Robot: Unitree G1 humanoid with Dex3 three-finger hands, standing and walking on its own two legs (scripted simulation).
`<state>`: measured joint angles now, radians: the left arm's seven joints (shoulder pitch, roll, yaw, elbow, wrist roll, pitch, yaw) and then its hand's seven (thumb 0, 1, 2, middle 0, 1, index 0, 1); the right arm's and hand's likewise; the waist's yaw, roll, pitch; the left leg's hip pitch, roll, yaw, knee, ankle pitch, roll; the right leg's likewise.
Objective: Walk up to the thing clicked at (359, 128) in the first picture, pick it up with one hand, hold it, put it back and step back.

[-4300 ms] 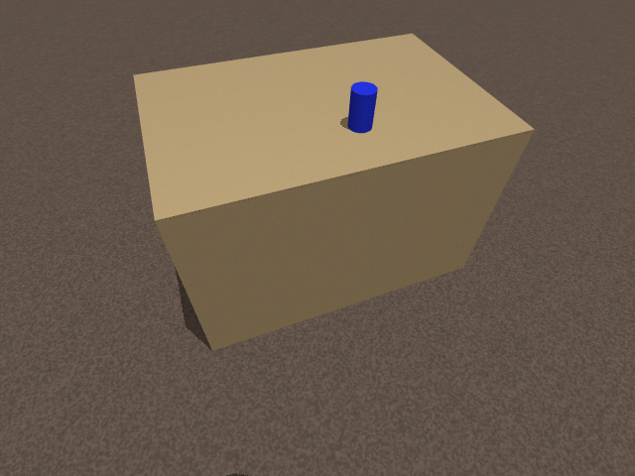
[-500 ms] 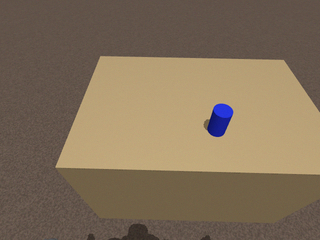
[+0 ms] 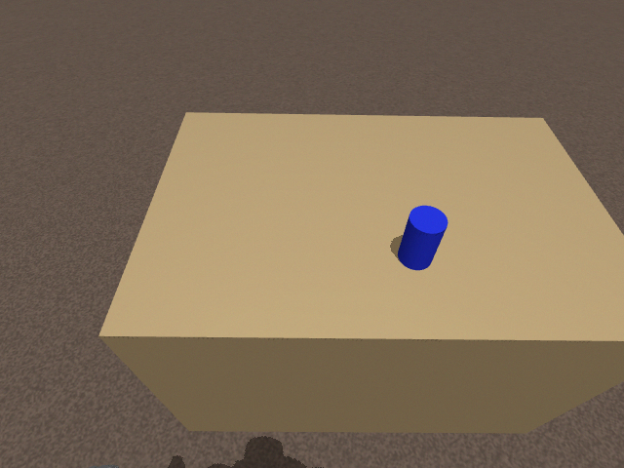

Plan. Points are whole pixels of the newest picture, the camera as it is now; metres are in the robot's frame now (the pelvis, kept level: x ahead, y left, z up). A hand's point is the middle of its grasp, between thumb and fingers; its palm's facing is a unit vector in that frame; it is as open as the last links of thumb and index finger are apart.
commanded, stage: stand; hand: right
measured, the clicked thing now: (421, 238) +0.51 -0.19 -0.07
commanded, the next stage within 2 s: none
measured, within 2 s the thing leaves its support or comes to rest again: neither
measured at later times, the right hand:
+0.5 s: hand out of the picture +0.08 -0.27 -0.15, palm faces -0.02 +0.94 -0.33, open 7.4 cm
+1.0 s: hand out of the picture +0.06 -0.28 -0.16, palm faces -0.02 +0.94 -0.33, open 7.4 cm
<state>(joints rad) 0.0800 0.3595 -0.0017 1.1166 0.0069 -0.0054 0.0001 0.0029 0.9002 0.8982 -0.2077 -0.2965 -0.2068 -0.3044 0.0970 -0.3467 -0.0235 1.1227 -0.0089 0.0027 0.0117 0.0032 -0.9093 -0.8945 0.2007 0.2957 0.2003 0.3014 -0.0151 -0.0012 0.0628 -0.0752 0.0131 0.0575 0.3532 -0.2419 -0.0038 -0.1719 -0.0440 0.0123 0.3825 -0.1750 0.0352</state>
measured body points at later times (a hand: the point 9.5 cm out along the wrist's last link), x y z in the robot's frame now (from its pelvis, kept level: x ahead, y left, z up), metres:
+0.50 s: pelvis +0.00 -0.02 +0.00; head +0.00 -0.02 +0.45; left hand +0.07 +0.28 -0.13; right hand +0.08 -0.32 -0.13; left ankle -0.03 +0.12 -0.75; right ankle +0.02 -0.14 -0.75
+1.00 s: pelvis +0.00 -0.03 +0.00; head +0.01 -0.03 +0.45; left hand +0.07 +0.28 -0.13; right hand +0.06 -0.33 -0.13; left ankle -0.03 +0.12 -0.75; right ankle +0.02 -0.14 -0.75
